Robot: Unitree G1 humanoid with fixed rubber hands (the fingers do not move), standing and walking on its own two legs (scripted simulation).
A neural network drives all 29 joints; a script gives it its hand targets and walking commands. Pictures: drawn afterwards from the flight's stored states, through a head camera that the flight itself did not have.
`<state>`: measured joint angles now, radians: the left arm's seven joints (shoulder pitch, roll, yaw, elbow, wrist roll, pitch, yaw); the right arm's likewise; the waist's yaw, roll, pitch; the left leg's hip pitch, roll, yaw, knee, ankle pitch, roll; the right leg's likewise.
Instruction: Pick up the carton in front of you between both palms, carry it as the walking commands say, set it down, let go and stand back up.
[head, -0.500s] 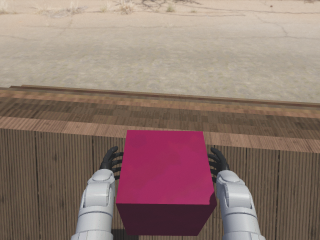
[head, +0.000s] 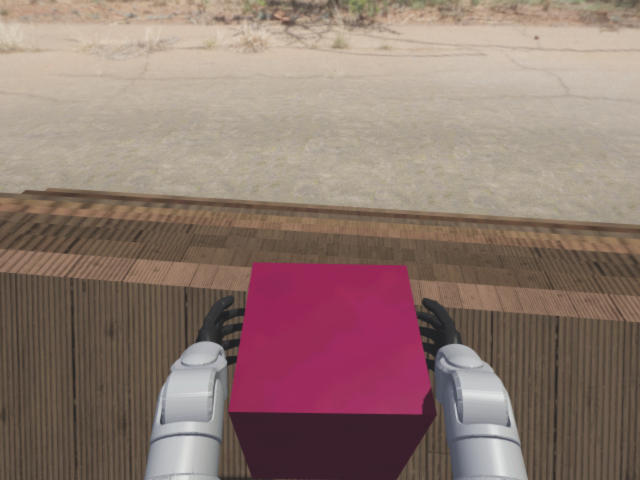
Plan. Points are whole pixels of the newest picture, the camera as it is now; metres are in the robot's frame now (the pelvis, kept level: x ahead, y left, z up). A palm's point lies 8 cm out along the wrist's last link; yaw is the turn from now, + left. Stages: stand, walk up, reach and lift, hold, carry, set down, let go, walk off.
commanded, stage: hold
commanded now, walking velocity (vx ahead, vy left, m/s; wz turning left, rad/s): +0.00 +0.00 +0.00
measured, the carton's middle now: (327, 375) +0.30 +0.00 -0.02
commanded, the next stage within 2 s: carry in 0.20 s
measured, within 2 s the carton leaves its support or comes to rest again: neither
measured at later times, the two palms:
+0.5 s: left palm (228, 313) +0.33 +0.13 +0.08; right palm (455, 316) +0.33 -0.17 +0.07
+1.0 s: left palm (264, 203) +0.58 +0.11 +0.08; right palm (429, 208) +0.57 -0.19 +0.07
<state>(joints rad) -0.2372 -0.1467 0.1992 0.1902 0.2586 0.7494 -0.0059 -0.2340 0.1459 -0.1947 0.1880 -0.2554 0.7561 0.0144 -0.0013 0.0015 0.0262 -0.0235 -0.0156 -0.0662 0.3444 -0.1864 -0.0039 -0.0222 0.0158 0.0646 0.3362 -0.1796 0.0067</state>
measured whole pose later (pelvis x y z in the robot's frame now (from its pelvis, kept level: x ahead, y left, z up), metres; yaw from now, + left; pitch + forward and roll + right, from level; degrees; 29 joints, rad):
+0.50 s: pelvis +0.04 -0.02 -0.01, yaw +1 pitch +3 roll +0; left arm -0.25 -0.14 0.13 0.02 0.16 0.97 0.06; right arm -0.21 0.09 -0.15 -0.03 -0.15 1.00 -0.04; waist 0.00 0.00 -0.20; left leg -0.34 0.03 0.02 0.68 -0.44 -0.01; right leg -0.24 -0.02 -0.05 0.50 -0.30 -0.01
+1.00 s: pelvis +0.30 -0.03 -0.03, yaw +1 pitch +4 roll -1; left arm -0.21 -0.14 0.12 -0.30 0.10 1.22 0.10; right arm -0.20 0.12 -0.14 -0.34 -0.09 1.25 -0.09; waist -0.02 0.05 -0.13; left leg -0.11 0.12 0.12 0.67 -0.49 -0.05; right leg -0.48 -0.05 -0.25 0.57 -0.14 -0.06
